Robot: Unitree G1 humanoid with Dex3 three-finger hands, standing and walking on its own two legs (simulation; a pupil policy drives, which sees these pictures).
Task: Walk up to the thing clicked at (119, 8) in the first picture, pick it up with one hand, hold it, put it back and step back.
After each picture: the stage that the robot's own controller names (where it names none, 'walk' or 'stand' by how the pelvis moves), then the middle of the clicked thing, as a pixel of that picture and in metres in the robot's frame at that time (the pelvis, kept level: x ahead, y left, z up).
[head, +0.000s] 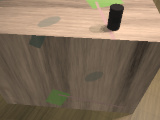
stand; (115, 17) +0.74 -0.15 +0.06
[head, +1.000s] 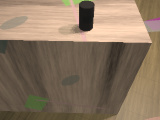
rise first; (86, 16) +0.66 +0.03 +0.09
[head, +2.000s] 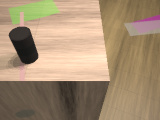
stand; (25, 46) +0.44 +0.22 +0.09
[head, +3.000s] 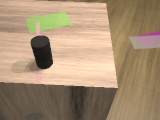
stand; (42, 52) +0.47 +0.17 +0.06
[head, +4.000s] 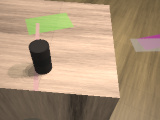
stand; (41, 57) +0.43 +0.17 +0.07
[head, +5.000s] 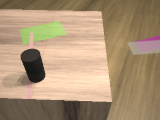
stand; (34, 66) +0.42 +0.20 +0.06
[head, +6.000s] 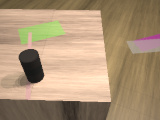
stand; (32, 66) +0.42 +0.20 +0.06
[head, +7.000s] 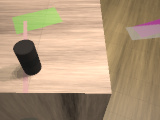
rise first; (28, 58) +0.42 +0.21 +0.06
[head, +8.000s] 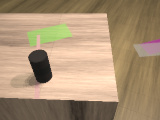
rise first; (41, 66) +0.42 +0.20 +0.06
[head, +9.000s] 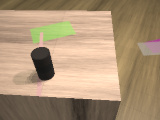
go down; (43, 64) +0.42 +0.19 +0.07
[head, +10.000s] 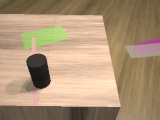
go down; (39, 71) +0.40 +0.17 +0.06
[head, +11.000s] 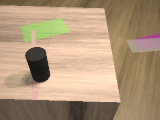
close in; (38, 65) +0.41 +0.17 +0.07
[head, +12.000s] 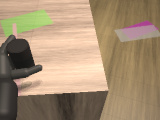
close; (22, 58) +0.42 +0.20 +0.09
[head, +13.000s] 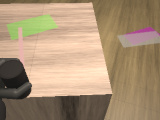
lift; (16, 80) +0.34 +0.21 +0.09
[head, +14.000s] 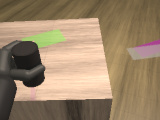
lift; (29, 65) +0.32 +0.16 +0.19
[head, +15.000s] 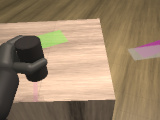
hold; (32, 59) +0.33 +0.16 +0.21
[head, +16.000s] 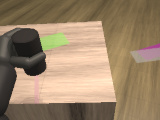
hold; (30, 53) +0.33 +0.16 +0.23
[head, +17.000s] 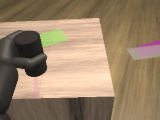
crouch; (32, 54) +0.34 +0.16 +0.21
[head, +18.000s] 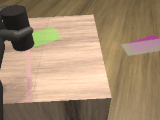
lower; (18, 29) +0.42 +0.19 +0.25
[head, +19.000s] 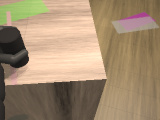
lower; (14, 48) +0.44 +0.21 +0.11
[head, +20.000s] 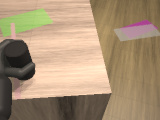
lower; (21, 61) +0.40 +0.20 +0.10
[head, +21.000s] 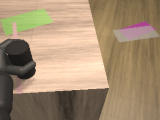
lower; (22, 60) +0.41 +0.20 +0.10
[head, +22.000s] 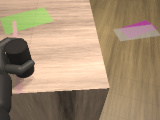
rest; (20, 59) +0.41 +0.20 +0.10
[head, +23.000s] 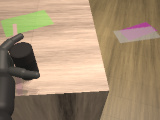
withdraw; (25, 62) +0.41 +0.19 +0.09
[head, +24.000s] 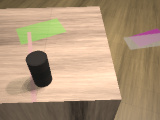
sink last; (40, 69) +0.39 +0.17 +0.08
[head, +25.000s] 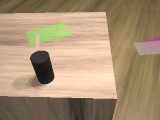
stand; (43, 67) +0.41 +0.18 +0.06
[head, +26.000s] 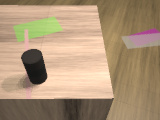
stand; (35, 67) +0.40 +0.18 +0.06
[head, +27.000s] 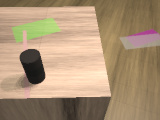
stand; (33, 67) +0.40 +0.19 +0.06
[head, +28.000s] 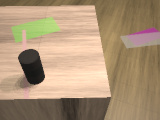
stand; (32, 67) +0.40 +0.19 +0.06
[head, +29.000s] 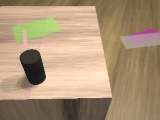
stand; (33, 67) +0.40 +0.19 +0.06
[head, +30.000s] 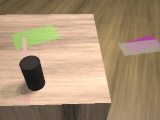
stand; (33, 73) +0.39 +0.19 +0.06
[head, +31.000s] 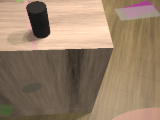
walk; (39, 20) +0.55 +0.17 +0.09
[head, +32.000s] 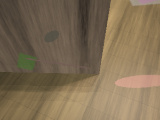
walk; out of the picture +0.94 +0.14 +0.09
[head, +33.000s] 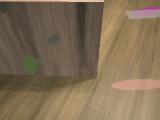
stand; out of the picture +1.07 +0.16 +0.08
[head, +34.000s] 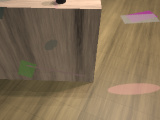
stand; out of the picture +1.05 +0.16 +0.06
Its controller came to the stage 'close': yes
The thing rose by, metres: 0.20
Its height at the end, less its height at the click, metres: +0.00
